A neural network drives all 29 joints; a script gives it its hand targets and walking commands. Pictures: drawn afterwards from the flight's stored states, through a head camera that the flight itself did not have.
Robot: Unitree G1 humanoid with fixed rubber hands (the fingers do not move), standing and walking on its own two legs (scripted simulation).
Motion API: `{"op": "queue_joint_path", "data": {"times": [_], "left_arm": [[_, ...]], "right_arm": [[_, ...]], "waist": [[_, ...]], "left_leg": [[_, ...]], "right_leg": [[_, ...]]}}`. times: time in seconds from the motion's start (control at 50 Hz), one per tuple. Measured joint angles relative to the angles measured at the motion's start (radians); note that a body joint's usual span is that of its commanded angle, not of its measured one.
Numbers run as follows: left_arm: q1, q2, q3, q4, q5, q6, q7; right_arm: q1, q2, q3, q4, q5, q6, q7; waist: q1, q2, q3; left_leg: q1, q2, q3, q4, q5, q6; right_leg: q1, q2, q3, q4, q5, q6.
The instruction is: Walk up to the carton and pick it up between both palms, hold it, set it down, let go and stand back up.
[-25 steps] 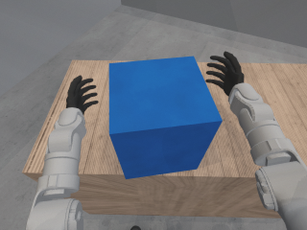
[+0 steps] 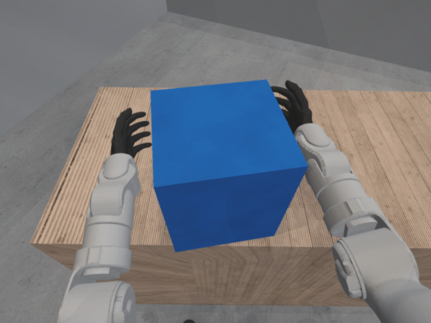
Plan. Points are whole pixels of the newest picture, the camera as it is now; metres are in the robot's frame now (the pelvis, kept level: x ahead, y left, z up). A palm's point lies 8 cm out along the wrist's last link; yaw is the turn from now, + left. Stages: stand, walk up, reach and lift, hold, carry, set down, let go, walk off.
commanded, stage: reach and lift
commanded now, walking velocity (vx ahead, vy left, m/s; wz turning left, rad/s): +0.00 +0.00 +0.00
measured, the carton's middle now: (218, 170) +0.37 +0.08 +0.06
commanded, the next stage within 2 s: none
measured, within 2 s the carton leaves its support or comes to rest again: leaves its support in 1.34 s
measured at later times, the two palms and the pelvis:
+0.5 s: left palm (130, 153) +0.35 +0.24 +0.10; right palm (296, 128) +0.45 -0.05 +0.13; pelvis +0.00 +0.00 +0.00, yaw +0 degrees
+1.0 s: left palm (132, 152) +0.35 +0.24 +0.10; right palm (295, 129) +0.45 -0.05 +0.12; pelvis +0.00 +0.00 +0.00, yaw +0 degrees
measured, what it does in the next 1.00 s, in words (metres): stands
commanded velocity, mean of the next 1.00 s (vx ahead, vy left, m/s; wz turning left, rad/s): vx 0.00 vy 0.00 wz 0.00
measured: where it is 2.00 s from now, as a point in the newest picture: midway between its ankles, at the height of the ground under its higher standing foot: outside the picture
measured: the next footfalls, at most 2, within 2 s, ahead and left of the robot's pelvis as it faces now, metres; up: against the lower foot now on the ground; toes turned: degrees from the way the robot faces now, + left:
none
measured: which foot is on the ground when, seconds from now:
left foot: down 0.00-1.00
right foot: down 0.00-1.00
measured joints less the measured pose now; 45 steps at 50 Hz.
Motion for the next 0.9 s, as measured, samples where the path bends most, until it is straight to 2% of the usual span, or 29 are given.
{"op": "queue_joint_path", "data": {"times": [0.34, 0.9], "left_arm": [[-0.006, -0.012, 0.0, 0.001, 0.005, 0.004, 0.014], [-0.014, -0.012, 0.0, 0.017, 0.019, -0.012, 0.033]], "right_arm": [[-0.002, 0.033, 0.0, 0.0, 0.0, 0.001, -0.06], [-0.004, 0.045, 0.0, 0.0, 0.0, 0.014, -0.072]], "waist": [[-0.006, 0.0, 0.015], [-0.014, 0.0, 0.017]], "left_leg": [[0.003, 0.004, 0.0, 0.0, -0.002, -0.003], [0.004, 0.005, -0.001, 0.0, -0.002, -0.004]], "right_leg": [[0.002, 0.004, 0.0, 0.0, -0.001, 0.0], [0.004, 0.005, 0.0, 0.0, -0.002, 0.0]]}}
